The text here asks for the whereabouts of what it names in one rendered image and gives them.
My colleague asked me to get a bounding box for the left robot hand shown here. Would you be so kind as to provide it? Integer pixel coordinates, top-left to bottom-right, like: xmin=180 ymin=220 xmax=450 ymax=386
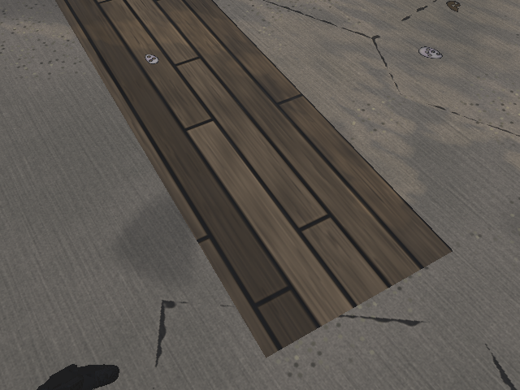
xmin=37 ymin=364 xmax=119 ymax=390

